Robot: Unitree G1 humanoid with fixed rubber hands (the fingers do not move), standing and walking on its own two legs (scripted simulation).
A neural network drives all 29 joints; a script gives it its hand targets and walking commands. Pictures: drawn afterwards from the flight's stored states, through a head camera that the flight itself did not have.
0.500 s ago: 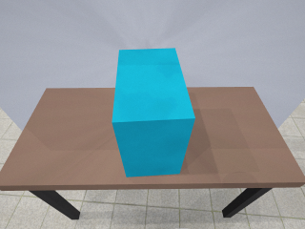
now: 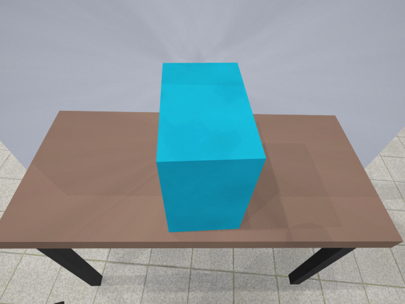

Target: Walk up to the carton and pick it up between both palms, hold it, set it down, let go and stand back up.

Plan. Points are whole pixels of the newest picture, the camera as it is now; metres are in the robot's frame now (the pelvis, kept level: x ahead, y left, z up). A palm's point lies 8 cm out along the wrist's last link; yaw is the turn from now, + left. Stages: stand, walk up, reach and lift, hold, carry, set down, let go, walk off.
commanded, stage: walk up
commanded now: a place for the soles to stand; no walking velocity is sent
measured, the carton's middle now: (202, 149) +0.45 +0.00 +0.02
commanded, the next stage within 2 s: reach and lift in 0.42 s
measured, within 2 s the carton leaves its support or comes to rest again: neither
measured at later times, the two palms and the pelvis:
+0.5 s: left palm out of the picture +0.10 +0.30 -0.11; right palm out of the picture +0.07 -0.31 -0.12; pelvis -0.01 +0.00 -0.01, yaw +0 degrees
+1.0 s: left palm (81, 301) +0.16 +0.23 -0.08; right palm (343, 295) +0.16 -0.29 -0.09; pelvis +0.00 -0.02 -0.01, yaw +1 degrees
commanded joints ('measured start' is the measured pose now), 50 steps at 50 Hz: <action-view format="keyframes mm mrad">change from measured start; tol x8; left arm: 1 -30 239 55 -40 2 -24 12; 21 -62 183 43 -38 -2 -17 -1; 22 -467 126 43 -368 -4 220 29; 24 -295 59 51 -405 19 379 52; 31 -219 65 102 -597 69 538 9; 39 -63 101 223 -635 104 508 -15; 50 -14 6 163 -793 24 319 15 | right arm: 1 -63 -223 -79 -66 8 -1 -20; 21 -119 -255 -73 -45 -9 -10 -13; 22 -384 -114 -193 -24 -115 -151 35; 24 -267 -250 -240 -25 -102 -136 102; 36 -59 -175 -173 -312 -11 -72 39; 50 91 -46 -132 -445 -17 -155 13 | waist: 1 -17 33 -212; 16 -30 -6 -130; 24 -25 168 -16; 37 32 -116 -192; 50 -5 -42 -262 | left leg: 1 70 133 -109 -84 328 -38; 4 89 157 -173 -183 173 -17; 7 24 255 -248 -288 190 70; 14 30 147 -141 -168 132 8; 21 8 223 -206 -264 178 64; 22 -355 184 -33 -92 -138 -96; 23 -508 232 -76 -172 -292 -55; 25 -565 227 -55 -141 -210 -35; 35 -115 80 10 -4 303 -69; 50 -27 56 -1 -119 337 -71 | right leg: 1 84 -177 178 -105 378 -107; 3 7 -193 233 -138 249 -120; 7 -12 -53 38 -19 117 -23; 15 3 -157 210 -159 194 -89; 21 38 -63 57 -53 168 -31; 22 -32 -14 -166 74 -137 -72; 24 208 30 -199 217 -68 -34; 30 3 -6 -174 85 90 -78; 37 143 -52 -100 4 535 -9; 50 189 -41 -109 -69 484 -9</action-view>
